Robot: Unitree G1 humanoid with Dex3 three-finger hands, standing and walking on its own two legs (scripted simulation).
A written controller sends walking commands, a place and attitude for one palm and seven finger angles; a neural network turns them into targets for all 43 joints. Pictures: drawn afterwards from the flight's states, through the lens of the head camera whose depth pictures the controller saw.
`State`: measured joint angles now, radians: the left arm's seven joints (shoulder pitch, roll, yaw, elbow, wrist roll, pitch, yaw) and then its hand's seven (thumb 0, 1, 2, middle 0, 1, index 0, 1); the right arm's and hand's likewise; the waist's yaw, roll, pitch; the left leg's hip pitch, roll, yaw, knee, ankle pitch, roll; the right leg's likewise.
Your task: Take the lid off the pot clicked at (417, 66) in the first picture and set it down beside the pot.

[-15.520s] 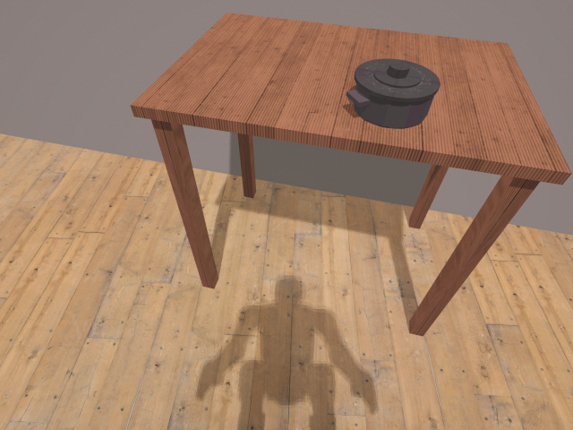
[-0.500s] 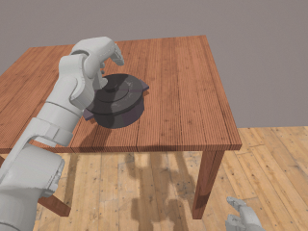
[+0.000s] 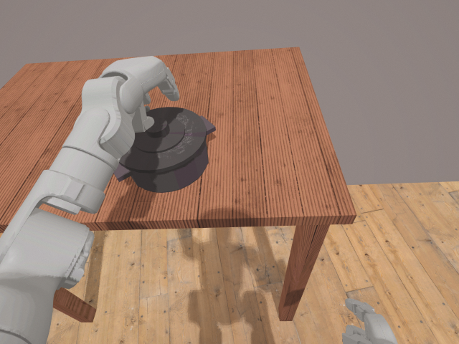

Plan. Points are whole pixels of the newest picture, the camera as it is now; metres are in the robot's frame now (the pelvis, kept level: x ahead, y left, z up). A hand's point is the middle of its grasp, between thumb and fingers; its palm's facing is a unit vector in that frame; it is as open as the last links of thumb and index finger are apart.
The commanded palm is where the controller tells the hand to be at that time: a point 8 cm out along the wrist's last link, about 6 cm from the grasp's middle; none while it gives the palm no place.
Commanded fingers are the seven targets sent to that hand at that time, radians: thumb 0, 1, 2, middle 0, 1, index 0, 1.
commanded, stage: move the open hand above the knob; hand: left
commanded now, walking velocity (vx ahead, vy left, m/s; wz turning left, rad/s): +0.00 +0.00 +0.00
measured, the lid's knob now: (156, 127) +0.46 +0.15 +0.15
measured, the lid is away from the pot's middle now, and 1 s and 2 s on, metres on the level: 0.00 0.00 0.00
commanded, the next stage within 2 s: lower the open fingers around the knob in 1.14 s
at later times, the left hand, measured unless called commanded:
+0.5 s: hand (150, 104) +0.44 +0.14 +0.21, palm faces -0.18 -0.06 -0.98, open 9.9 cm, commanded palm +0.41 +0.15 +0.28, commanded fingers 0.00 -0.38 1.71 -0.89 -0.08 -0.89 -0.08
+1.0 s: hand (135, 111) +0.42 +0.16 +0.22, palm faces -0.17 -0.08 -0.98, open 9.9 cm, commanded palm +0.40 +0.17 +0.28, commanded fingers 0.00 -0.38 1.71 -0.89 -0.08 -0.89 -0.08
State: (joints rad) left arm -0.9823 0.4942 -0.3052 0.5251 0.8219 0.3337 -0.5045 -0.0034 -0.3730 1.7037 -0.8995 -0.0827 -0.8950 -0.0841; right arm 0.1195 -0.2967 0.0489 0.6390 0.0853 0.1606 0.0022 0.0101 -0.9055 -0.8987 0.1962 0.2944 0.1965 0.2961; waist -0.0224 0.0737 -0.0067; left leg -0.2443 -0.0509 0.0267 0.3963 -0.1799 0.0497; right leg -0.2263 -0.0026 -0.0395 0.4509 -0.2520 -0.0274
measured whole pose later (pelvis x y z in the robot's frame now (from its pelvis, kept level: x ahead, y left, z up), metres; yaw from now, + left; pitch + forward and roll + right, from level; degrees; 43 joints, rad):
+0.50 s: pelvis +0.00 +0.01 +0.00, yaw +0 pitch +2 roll +1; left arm -1.01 0.43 -0.34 0.51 0.83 0.38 -0.47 0.00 -0.37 1.70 -0.90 -0.08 -0.89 -0.08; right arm 0.09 -0.27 0.07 0.64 0.08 0.17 0.02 0.01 -0.90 -0.90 0.20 0.29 0.20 0.30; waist 0.00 0.09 -0.02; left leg -0.25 -0.07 0.03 0.38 -0.17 0.07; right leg -0.23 -0.03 -0.04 0.45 -0.25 -0.01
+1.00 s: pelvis +0.00 +0.00 +0.00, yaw +1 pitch +1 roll +1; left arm -0.95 0.49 -0.32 0.45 0.82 0.38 -0.49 0.00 -0.37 1.70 -0.90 -0.08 -0.90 -0.08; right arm 0.07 -0.28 0.07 0.63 0.08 0.17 0.01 0.01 -0.90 -0.90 0.20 0.29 0.20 0.30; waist 0.01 0.08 -0.02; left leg -0.24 -0.06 0.02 0.40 -0.17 0.05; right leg -0.23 -0.01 -0.05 0.46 -0.25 -0.02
